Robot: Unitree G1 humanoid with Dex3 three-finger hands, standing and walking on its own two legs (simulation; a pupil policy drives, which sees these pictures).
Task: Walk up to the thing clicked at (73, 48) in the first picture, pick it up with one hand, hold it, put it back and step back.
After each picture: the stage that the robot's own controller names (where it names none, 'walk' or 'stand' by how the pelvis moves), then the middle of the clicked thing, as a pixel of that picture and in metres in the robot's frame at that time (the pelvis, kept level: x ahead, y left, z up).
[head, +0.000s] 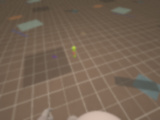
stand; (74, 52) +1.33 +0.37 -0.65
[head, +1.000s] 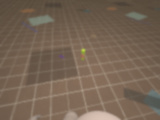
walk; (82, 54) +1.24 +0.13 -0.64
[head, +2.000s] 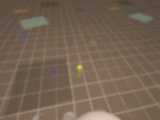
walk; (79, 71) +0.79 +0.14 -0.64
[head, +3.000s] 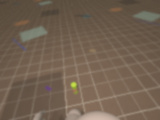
walk; (74, 88) +0.51 +0.24 -0.62
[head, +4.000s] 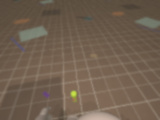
stand; (74, 96) +0.40 +0.19 -0.65
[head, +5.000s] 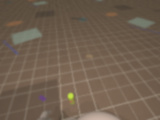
stand; (71, 99) +0.38 +0.22 -0.66
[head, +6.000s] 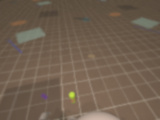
stand; (72, 98) +0.39 +0.21 -0.66
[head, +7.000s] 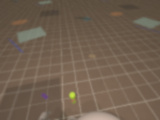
stand; (73, 98) +0.39 +0.21 -0.66
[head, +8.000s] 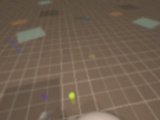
stand; (72, 98) +0.38 +0.21 -0.66
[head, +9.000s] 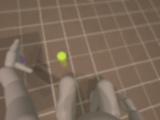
go down; (63, 60) +0.46 +0.23 -0.32
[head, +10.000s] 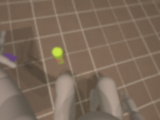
go down; (59, 57) +0.46 +0.25 -0.26
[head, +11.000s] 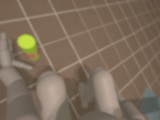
close in; (31, 50) +0.45 +0.30 -0.16
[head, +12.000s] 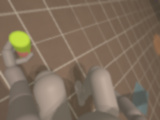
close; (23, 48) +0.44 +0.31 -0.16
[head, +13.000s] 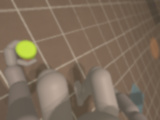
lift; (27, 53) +0.40 +0.29 -0.16
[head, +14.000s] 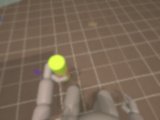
lift; (61, 71) +0.33 +0.19 +0.04
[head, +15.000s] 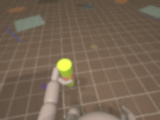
hold; (67, 75) +0.31 +0.16 +0.05
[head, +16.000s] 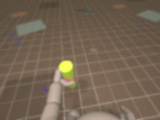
hold; (69, 76) +0.31 +0.15 +0.04
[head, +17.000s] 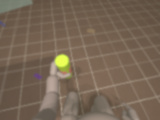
crouch; (65, 68) +0.37 +0.17 -0.01
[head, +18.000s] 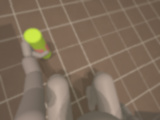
lower; (40, 47) +0.47 +0.27 -0.06
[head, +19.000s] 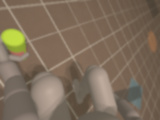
lower; (18, 48) +0.44 +0.31 -0.16
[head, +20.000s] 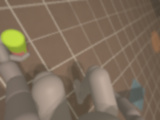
lower; (18, 48) +0.43 +0.31 -0.16
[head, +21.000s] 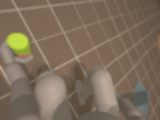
lower; (23, 51) +0.42 +0.31 -0.16
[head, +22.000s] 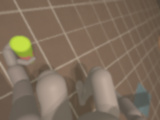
rest; (25, 53) +0.41 +0.30 -0.16
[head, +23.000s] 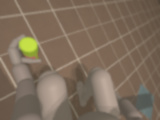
open; (31, 53) +0.42 +0.29 -0.16
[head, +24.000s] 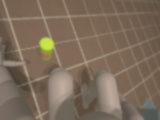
stand; (46, 51) +0.43 +0.27 -0.18
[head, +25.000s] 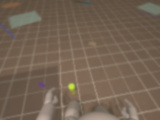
stand; (72, 89) +0.40 +0.18 -0.55
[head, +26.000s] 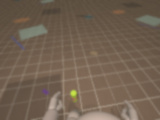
stand; (74, 96) +0.40 +0.19 -0.60
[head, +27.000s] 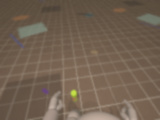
stand; (74, 96) +0.39 +0.18 -0.60
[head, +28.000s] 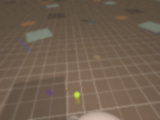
stand; (77, 98) +0.42 +0.16 -0.65
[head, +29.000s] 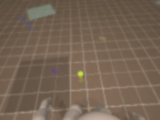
walk; (80, 77) +0.54 +0.14 -0.63
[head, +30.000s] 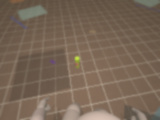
walk; (77, 62) +0.82 +0.20 -0.63
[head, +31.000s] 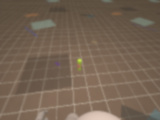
stand; (79, 64) +1.01 +0.20 -0.64
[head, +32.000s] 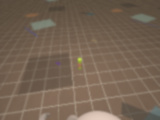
stand; (79, 63) +1.02 +0.20 -0.66
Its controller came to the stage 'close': yes
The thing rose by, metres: 0.68
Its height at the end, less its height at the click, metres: +0.00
